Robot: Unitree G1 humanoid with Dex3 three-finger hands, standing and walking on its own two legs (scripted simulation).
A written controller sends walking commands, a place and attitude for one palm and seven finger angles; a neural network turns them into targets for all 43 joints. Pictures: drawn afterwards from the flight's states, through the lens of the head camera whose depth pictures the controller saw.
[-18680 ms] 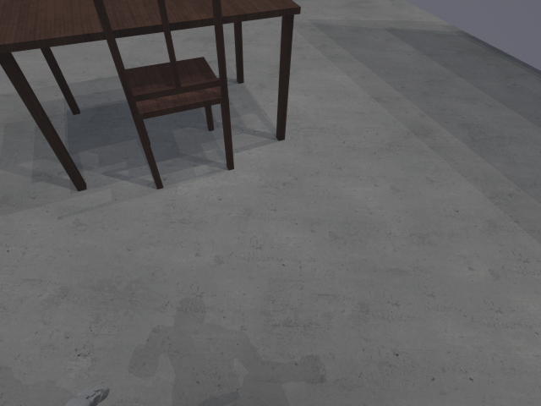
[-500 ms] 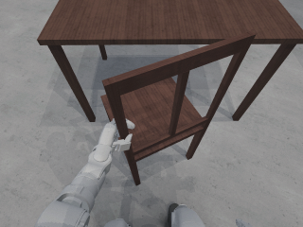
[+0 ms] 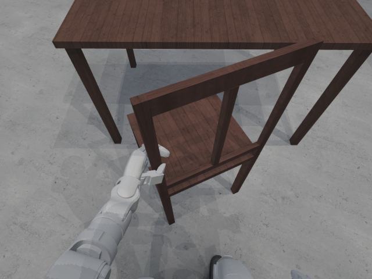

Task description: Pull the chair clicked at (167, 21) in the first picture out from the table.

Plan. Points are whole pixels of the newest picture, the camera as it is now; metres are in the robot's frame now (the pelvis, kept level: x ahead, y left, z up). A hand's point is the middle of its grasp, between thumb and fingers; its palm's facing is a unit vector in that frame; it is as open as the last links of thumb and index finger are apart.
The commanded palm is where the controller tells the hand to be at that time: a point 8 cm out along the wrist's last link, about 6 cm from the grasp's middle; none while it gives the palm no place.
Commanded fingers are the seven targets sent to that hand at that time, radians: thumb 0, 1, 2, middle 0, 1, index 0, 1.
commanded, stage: step backward, pulling the chair out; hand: left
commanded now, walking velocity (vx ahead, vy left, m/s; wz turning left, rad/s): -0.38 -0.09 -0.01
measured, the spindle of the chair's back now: (221, 133) +0.47 -0.09 -0.05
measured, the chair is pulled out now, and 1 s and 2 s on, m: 0.29 0.39 0.56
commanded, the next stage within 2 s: stop walking, hand still on the chair in 1.96 s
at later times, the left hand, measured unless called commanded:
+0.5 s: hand (160, 188) +0.31 +0.07 -0.05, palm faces -0.12 -0.97 -0.22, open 5.7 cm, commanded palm +0.30 +0.12 -0.04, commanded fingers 0.00 0.90 0.90 -0.50 -1.45 -0.50 -1.45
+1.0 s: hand (156, 220) +0.24 +0.07 -0.05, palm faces -0.12 -0.97 -0.22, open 5.8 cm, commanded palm +0.23 +0.12 -0.04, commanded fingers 0.00 0.90 0.90 -0.50 -1.45 -0.50 -1.45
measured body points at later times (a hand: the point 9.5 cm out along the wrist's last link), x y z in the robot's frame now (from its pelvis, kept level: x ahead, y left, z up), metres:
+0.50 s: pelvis -0.06 -0.02 +0.00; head +0.03 -0.04 +0.44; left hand +0.31 +0.12 -0.03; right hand +0.04 -0.28 -0.14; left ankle -0.08 +0.14 -0.71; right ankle +0.07 -0.13 -0.72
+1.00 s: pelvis -0.13 -0.02 +0.00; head -0.05 -0.03 +0.44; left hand +0.24 +0.12 -0.03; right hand -0.04 -0.28 -0.13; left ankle -0.12 +0.14 -0.72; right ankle -0.01 -0.13 -0.72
